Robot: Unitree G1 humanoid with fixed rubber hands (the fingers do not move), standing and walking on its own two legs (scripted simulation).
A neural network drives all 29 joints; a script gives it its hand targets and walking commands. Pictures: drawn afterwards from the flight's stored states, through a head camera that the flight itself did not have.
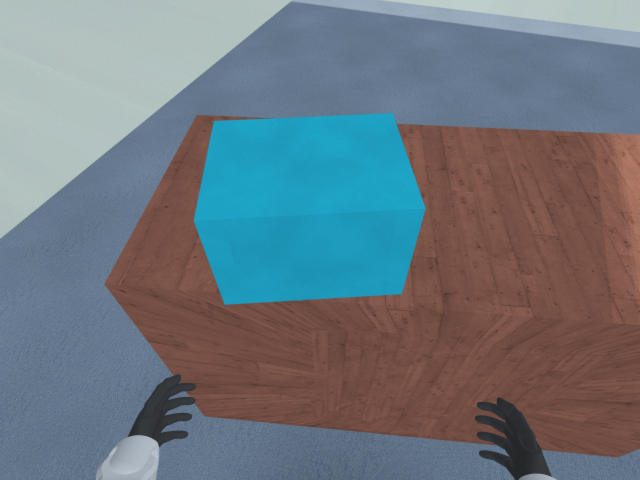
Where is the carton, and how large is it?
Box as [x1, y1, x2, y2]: [194, 113, 425, 304]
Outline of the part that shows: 392,113 214,121 194,222 225,304 401,293 425,208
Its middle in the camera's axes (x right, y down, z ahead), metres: -0.02 -0.05 +0.62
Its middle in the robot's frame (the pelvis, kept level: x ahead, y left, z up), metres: +0.49 +0.06 +0.03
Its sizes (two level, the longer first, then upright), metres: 0.286 0.219 0.194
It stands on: a pedestal, 0.72 m high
